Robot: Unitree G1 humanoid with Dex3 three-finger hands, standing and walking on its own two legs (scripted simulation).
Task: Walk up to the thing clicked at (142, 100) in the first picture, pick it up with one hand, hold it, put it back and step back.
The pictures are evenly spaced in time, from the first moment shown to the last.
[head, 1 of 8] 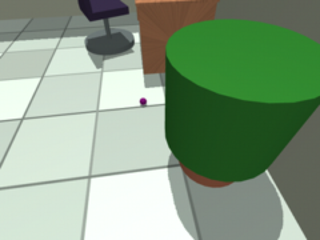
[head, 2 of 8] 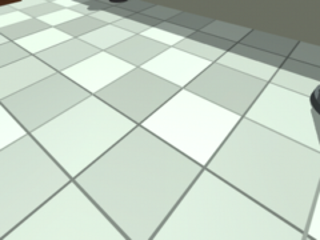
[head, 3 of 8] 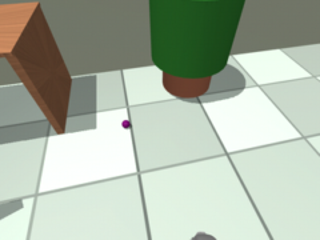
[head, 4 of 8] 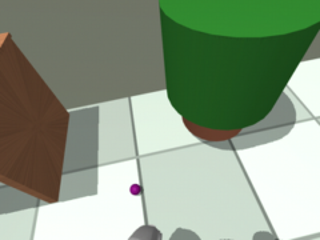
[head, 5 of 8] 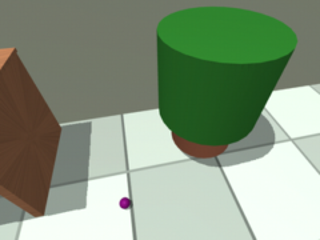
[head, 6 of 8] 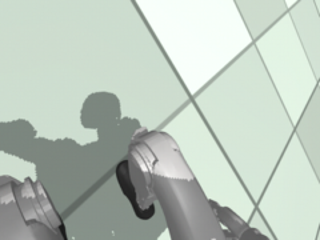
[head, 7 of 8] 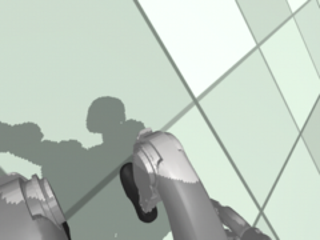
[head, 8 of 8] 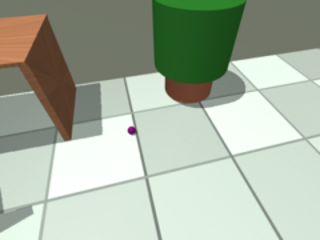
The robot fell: no
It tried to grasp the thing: yes
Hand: left
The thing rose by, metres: 0.68
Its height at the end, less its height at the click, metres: +0.00
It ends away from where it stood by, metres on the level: 0.01
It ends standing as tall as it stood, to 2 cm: yes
